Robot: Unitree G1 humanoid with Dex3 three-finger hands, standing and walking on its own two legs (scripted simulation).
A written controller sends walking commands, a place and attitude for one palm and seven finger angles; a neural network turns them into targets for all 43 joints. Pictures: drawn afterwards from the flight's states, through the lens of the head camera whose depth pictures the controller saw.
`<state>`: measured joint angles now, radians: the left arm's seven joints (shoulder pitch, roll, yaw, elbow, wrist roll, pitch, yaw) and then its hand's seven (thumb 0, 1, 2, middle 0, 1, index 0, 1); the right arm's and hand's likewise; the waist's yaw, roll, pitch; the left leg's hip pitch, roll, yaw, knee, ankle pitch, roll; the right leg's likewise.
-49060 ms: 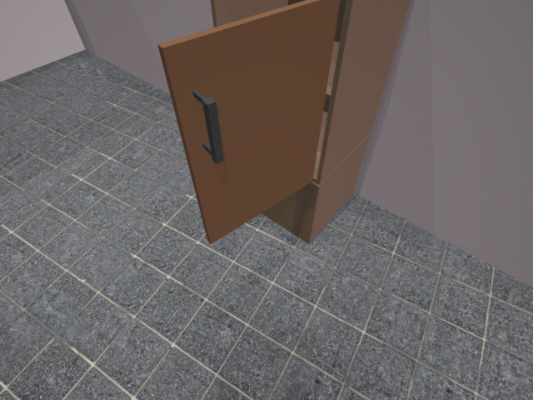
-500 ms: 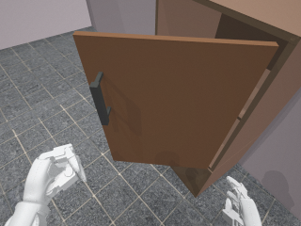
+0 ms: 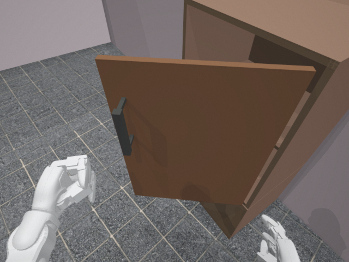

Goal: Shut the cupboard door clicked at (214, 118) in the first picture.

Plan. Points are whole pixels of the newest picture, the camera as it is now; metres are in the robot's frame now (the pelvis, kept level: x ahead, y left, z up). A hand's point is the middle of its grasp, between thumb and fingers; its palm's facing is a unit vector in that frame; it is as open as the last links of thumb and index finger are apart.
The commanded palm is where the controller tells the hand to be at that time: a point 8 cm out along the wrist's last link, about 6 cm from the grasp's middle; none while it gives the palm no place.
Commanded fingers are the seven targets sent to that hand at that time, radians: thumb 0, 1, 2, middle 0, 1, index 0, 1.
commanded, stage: raise the hand and make a fist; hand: left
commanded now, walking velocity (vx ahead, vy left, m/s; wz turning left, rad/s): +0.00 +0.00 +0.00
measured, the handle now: (125, 128) +0.39 +0.16 +0.10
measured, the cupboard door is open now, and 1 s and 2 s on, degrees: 50 50 50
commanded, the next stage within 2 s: bring the fist close to the handle in 0.20 s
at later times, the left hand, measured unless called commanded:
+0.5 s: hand (100, 187) +0.23 +0.17 +0.11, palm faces +0.01 -1.00 -0.06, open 3.1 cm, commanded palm +0.21 +0.22 +0.11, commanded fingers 0.00 0.90 0.90 -1.30 -1.50 -1.30 -1.50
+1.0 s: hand (120, 169) +0.27 +0.14 +0.11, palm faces -0.01 -1.00 -0.05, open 3.1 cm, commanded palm +0.25 +0.19 +0.11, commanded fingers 0.00 0.90 0.90 -1.30 -1.50 -1.30 -1.50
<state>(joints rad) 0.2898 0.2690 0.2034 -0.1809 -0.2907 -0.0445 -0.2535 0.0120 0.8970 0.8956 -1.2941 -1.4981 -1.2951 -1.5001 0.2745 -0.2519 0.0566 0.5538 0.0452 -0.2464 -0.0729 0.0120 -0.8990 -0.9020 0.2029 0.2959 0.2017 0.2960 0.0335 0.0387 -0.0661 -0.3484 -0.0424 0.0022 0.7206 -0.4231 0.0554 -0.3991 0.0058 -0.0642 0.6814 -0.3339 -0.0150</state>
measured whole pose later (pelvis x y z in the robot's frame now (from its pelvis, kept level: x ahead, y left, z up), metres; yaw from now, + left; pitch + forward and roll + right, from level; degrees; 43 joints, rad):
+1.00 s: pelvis -0.01 -0.02 +0.00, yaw +0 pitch +3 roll +0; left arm 0.07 0.23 0.13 -0.02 -0.23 -0.06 -0.17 0.01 0.90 0.90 -1.30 -1.50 -1.30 -1.50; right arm 0.24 -0.26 0.05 0.59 0.04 -0.22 -0.07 0.01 -0.90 -0.90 0.20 0.30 0.20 0.30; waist 0.01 0.04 -0.04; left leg -0.35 -0.03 -0.01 0.71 -0.40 0.03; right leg -0.41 0.02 -0.07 0.69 -0.33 -0.05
